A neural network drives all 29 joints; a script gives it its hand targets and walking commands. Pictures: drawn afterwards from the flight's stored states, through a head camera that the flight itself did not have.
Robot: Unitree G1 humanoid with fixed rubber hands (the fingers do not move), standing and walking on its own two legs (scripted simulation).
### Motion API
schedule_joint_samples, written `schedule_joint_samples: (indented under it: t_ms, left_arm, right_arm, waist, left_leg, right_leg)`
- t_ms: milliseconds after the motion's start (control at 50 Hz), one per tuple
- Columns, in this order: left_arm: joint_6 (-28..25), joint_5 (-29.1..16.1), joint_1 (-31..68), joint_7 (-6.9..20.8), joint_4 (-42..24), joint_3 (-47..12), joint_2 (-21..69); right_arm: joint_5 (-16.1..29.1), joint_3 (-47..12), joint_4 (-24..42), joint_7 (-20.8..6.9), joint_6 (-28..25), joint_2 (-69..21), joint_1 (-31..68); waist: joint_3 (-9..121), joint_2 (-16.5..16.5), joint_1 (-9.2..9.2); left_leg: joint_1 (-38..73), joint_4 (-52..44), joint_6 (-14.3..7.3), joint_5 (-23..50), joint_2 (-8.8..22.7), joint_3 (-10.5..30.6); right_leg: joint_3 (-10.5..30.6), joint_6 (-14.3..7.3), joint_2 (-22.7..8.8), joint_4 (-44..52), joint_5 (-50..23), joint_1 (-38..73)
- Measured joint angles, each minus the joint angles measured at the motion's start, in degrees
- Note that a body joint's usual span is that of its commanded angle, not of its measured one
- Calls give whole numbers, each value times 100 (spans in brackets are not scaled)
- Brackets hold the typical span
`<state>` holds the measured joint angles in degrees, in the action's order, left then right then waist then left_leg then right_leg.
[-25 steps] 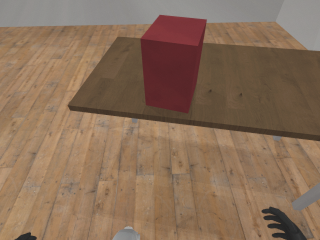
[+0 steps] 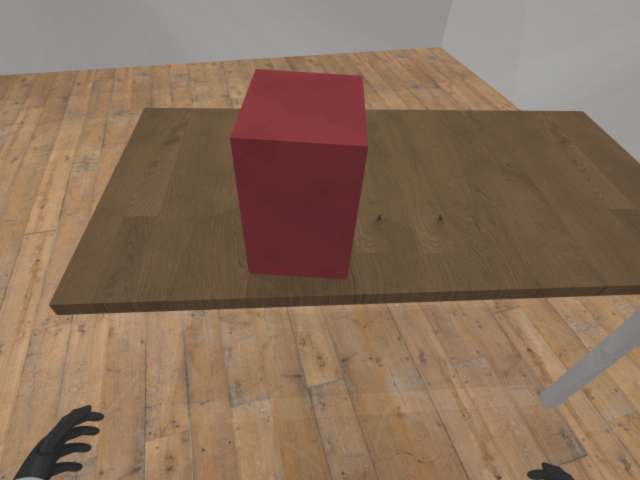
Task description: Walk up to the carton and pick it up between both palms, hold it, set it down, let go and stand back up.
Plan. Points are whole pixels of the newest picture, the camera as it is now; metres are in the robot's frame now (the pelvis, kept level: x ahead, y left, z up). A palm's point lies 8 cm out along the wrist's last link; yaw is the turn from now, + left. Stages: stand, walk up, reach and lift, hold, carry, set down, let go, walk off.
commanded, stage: walk up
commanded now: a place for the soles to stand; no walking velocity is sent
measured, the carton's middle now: (303, 178) +0.57 +0.01 +0.08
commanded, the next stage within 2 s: none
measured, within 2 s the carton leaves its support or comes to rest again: neither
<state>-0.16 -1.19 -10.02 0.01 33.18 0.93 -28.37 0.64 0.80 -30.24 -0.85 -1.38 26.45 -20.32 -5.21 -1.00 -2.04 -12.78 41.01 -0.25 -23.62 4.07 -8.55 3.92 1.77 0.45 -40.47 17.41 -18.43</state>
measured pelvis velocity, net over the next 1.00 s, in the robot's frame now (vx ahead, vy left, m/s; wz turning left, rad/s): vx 0.05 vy -0.05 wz -0.10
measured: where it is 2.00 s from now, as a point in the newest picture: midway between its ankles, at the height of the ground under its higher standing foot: outside the picture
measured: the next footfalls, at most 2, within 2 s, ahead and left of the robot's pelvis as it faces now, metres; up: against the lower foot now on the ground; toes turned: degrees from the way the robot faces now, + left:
left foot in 1.10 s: +0.17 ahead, +0.09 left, +0.00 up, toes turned +3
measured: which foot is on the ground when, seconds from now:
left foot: down 0.00-0.84, up 0.86-1.00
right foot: down 0.00-1.00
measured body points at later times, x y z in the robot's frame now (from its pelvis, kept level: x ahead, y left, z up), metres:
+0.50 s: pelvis +0.01 +0.00 +0.01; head +0.02 -0.01 +0.46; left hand +0.16 +0.32 -0.08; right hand +0.13 -0.34 -0.07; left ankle -0.01 +0.11 -0.72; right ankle +0.05 -0.14 -0.72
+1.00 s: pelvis +0.05 -0.05 +0.01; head +0.07 -0.06 +0.46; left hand +0.21 +0.27 -0.06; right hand +0.09 -0.39 -0.09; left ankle +0.04 +0.10 -0.67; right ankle +0.09 -0.16 -0.72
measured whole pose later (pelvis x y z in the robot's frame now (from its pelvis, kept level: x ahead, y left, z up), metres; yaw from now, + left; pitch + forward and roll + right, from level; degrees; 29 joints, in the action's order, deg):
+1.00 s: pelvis +0.05 -0.05 +0.01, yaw -6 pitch -4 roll +0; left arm 0.0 1.2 -12.6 -0.4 40.2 2.3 -25.9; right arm -0.2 4.1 -40.1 0.3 0.5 26.6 -19.6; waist -6.7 2.1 -0.1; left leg -19.0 57.5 -1.1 -30.3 0.1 5.2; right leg -0.4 -1.4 1.1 -35.0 15.2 -15.4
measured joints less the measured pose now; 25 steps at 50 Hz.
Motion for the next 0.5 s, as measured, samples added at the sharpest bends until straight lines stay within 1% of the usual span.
schedule_joint_samples:
  t_ms: [120, 200, 340, 500]
  left_arm:
    - [31, -27, 304, -73, 447, -37, -29]
    - [90, -23, 384, -100, 753, -58, 27]
    - [135, 3, 314, -96, 1195, -66, 176]
    - [98, 25, 176, -66, 1607, -41, 289]
  right_arm:
    - [20, -24, -216, 30, -2, -4, 561]
    - [17, 19, -424, 33, 81, 14, 808]
    - [2, 79, -867, -27, 170, -57, 982]
    - [2, 107, -1264, -50, 200, -135, 1086]
  waist:
    - [-50, 29, 49]
    - [-61, 29, 85]
    - [-52, 33, 141]
    - [-42, 80, 161]
  left_leg:
    - [211, -321, -3, 59, 38, -158]
    - [322, -422, -8, 68, 42, -239]
    - [435, -578, 16, 140, 74, -300]
    - [572, -884, 77, 328, 108, -330]
  right_leg:
    - [128, -59, 63, 298, -98, 137]
    - [186, -21, 70, 386, -101, 210]
    - [228, -26, 109, 525, -189, 287]
    - [242, -83, 158, 800, -365, 396]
